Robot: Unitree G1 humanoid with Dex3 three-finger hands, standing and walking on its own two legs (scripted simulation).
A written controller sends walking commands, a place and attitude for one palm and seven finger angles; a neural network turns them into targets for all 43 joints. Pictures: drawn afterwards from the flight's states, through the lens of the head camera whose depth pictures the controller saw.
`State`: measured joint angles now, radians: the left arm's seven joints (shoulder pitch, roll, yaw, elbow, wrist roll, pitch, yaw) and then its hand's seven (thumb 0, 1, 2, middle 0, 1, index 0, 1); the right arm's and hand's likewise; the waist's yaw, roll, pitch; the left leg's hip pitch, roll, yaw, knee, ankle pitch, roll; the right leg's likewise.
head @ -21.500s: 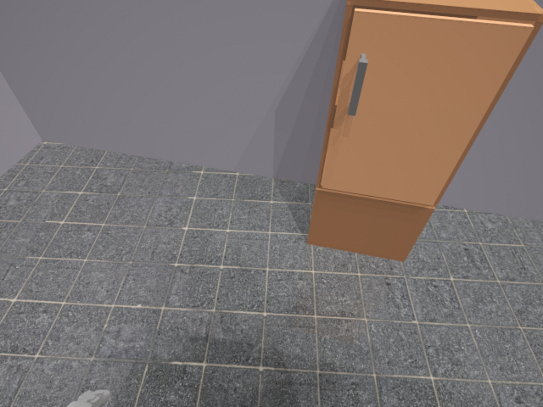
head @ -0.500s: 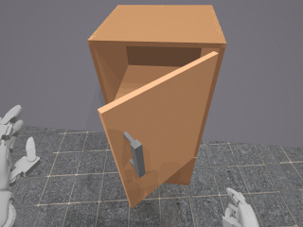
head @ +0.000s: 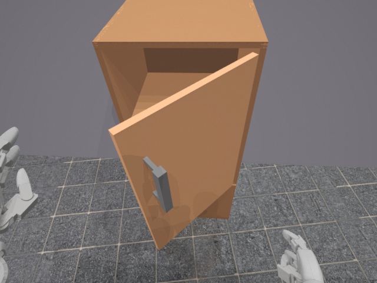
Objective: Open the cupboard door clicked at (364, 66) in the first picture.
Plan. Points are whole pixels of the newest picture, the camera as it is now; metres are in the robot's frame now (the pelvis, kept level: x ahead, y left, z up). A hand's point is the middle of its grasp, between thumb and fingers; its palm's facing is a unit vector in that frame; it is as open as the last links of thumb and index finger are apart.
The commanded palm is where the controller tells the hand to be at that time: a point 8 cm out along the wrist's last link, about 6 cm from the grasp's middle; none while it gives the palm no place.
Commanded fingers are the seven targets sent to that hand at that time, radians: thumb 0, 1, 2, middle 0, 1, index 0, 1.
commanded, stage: step back with the hand held close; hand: left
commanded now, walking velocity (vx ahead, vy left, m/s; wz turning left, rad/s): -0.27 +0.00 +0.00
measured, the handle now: (158, 185) +0.31 +0.11 +0.04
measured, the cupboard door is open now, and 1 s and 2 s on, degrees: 46 46 46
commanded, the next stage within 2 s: stop stepping back and stand still in 0.86 s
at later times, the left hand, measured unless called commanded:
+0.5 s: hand out of the picture +0.11 +0.30 +0.15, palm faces +0.44 -0.75 -0.50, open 7.4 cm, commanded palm +0.04 +0.33 +0.17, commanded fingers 0.00 0.90 0.90 -0.20 -0.30 -0.20 -0.30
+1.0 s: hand out of the picture -0.01 +0.27 +0.16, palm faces +0.42 -0.79 -0.45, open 7.4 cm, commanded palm -0.07 +0.32 +0.17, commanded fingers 0.00 0.90 0.90 -0.20 -0.30 -0.20 -0.30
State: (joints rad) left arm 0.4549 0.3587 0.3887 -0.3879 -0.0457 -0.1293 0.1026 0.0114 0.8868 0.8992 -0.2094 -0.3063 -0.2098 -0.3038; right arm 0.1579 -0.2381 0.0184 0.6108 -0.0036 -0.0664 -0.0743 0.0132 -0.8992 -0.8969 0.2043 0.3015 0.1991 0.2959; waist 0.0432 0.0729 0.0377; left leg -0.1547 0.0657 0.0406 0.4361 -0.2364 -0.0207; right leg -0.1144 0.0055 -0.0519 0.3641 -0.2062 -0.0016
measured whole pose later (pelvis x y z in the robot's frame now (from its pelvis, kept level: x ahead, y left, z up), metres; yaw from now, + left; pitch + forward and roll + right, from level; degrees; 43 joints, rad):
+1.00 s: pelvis -0.21 +0.02 -0.02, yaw -2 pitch +2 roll -1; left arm 0.52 0.41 0.41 -0.56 -0.06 -0.22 0.15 0.01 0.89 0.90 -0.21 -0.31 -0.21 -0.30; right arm 0.13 -0.18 0.02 0.66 -0.01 -0.13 -0.04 0.01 -0.90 -0.90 0.21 0.30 0.20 0.30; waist 0.06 0.01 0.03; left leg -0.64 0.03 0.03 0.71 -0.27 -0.04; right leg -0.14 0.04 -0.03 0.53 -0.41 -0.05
